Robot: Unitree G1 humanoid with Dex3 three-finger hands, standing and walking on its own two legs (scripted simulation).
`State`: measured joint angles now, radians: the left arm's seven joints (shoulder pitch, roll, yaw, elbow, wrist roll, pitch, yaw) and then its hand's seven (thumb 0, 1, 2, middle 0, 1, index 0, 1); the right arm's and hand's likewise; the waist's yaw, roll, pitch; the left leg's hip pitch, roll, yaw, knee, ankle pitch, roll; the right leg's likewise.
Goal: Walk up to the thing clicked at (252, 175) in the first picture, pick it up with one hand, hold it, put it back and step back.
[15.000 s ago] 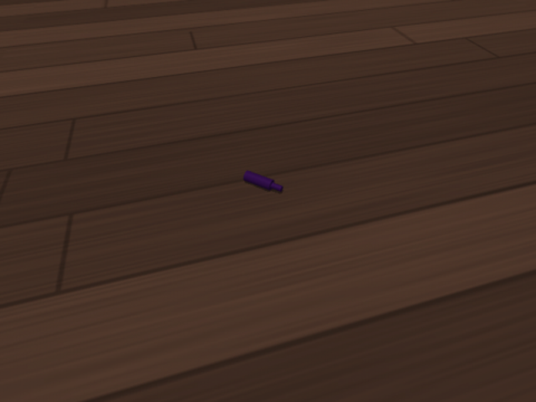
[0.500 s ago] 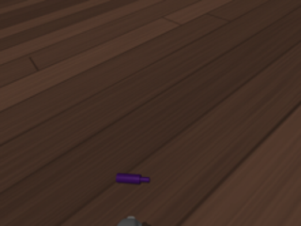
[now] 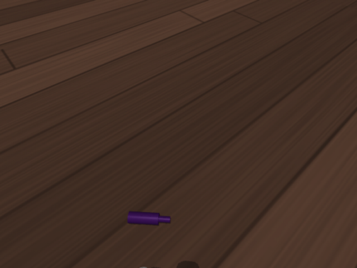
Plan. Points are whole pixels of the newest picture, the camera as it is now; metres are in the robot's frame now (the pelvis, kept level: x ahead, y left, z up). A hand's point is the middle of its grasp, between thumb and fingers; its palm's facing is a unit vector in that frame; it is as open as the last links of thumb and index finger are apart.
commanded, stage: walk up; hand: left
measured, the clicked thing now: (149, 218) +0.46 +0.18 -0.71
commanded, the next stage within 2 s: stand in 1.22 s
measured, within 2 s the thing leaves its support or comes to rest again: neither
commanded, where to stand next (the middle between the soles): +0.06 -0.05 m, yaw +1 degrees
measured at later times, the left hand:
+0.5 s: hand out of the picture +0.11 +0.24 -0.12, palm faces -0.05 -0.94 -0.34, open 7.4 cm
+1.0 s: hand out of the picture +0.11 +0.24 -0.12, palm faces -0.01 -0.95 -0.31, open 7.4 cm
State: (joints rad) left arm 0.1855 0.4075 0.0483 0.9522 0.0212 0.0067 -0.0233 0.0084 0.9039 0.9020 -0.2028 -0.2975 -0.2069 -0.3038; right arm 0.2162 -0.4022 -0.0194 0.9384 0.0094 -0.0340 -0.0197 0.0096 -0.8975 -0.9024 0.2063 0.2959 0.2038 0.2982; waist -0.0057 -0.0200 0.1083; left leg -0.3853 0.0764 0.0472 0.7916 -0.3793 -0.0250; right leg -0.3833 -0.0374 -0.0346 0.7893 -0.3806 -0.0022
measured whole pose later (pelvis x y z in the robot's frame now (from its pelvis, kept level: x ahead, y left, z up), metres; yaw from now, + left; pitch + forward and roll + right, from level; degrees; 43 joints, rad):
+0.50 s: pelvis +0.00 -0.02 +0.02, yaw +0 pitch -2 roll +1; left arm 0.08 0.37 0.03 1.03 0.02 0.03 -0.04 0.01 0.90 0.90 -0.20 -0.30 -0.21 -0.30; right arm 0.15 -0.40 0.00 1.08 -0.01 -0.04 -0.01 0.01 -0.90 -0.90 0.20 0.30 0.20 0.30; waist -0.02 -0.02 0.06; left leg -0.26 0.08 0.06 0.54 -0.25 -0.04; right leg -0.29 -0.02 -0.03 0.60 -0.29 -0.02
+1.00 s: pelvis +0.01 -0.02 +0.03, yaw +0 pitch -2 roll +0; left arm 0.07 0.36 0.04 1.09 0.01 0.04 -0.05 0.01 0.90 0.90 -0.20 -0.30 -0.21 -0.30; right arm 0.12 -0.38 0.00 1.11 -0.01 -0.04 -0.01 0.01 -0.90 -0.90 0.21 0.30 0.20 0.30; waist -0.01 -0.02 0.05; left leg -0.19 0.08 0.06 0.42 -0.20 -0.05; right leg -0.20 -0.01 -0.04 0.46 -0.23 -0.01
